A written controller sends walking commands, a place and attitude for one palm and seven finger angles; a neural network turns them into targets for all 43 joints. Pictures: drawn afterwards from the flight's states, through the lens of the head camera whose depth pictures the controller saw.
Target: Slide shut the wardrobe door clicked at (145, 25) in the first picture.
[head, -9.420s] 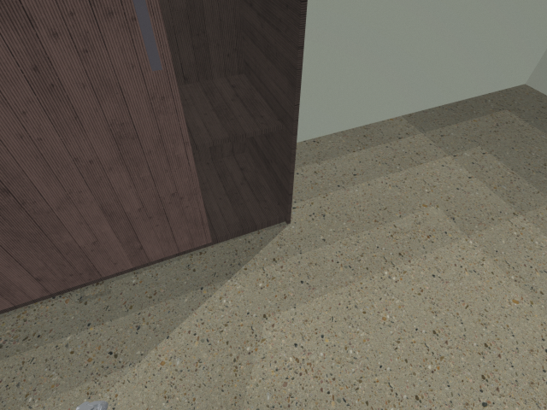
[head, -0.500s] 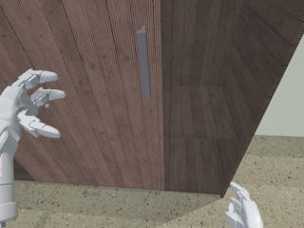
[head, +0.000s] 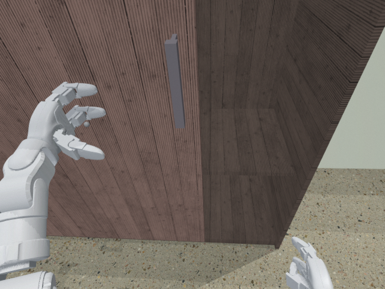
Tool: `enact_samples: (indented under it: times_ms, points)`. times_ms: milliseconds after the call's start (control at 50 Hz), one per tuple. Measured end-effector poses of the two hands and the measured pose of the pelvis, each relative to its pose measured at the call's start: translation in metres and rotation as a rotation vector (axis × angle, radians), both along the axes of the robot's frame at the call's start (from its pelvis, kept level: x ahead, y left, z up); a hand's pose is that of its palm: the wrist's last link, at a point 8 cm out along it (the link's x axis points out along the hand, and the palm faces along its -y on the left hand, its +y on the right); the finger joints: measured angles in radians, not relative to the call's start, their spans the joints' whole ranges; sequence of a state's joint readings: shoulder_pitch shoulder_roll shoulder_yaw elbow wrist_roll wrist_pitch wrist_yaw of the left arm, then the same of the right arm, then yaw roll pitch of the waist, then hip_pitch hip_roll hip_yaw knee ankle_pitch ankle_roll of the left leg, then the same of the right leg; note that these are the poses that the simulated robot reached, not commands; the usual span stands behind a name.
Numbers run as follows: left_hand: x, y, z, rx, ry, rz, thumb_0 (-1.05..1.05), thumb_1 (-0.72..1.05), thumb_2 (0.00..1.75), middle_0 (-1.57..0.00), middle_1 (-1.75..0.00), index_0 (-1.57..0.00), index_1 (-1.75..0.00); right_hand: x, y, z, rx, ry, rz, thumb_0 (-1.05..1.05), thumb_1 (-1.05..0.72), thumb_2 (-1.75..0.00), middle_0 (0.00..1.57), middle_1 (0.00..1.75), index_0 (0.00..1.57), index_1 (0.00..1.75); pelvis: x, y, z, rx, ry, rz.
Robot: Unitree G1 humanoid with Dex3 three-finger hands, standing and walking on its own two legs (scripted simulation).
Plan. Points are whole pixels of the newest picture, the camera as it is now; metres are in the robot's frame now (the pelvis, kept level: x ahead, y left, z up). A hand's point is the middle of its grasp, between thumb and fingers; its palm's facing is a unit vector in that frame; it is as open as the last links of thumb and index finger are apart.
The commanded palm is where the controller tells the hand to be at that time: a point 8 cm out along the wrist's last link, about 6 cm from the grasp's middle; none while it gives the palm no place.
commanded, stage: move the hooked fingers beside the handle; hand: left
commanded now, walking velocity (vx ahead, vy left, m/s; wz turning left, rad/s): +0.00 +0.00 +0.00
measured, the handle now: (177, 84) +0.51 +0.08 +0.21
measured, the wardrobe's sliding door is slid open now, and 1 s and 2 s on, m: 0.36 0.36 0.36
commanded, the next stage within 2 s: feel for the door with the fingertips in 1.70 s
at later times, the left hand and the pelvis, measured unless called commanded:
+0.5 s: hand (121, 106) +0.39 +0.17 +0.22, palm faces +0.02 -1.00 -0.02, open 14.0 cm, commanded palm +0.37 +0.23 +0.22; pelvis +0.00 +0.00 +0.00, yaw -1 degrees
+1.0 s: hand (148, 92) +0.44 +0.13 +0.23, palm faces +0.02 -1.00 +0.01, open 14.0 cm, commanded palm +0.41 +0.19 +0.21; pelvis +0.00 +0.00 +0.00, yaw -2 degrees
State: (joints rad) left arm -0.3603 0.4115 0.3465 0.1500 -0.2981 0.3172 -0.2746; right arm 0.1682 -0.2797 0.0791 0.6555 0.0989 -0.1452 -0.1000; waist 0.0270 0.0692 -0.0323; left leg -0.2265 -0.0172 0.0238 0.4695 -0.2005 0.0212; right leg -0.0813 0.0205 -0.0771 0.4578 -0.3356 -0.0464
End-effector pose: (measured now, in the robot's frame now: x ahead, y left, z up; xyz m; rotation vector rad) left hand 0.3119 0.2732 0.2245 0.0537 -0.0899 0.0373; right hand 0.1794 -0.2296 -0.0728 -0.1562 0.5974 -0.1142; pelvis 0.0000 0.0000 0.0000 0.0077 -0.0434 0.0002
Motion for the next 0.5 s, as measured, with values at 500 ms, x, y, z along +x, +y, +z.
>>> enact_samples:
  times_ms: [500]
  points:
    - [0.060,-0.047,-0.003,-0.035,0.033,-0.015,-0.02,-0.50,0.30,-0.30,-1.20,-0.30,-1.20,-0.042,-0.009,-0.018,-0.010,0.146,-0.070,0.02,-0.91,-0.90,0.20,0.30,0.20,0.30,-0.002,0.004,0.002,0.000,0.010,-0.017]
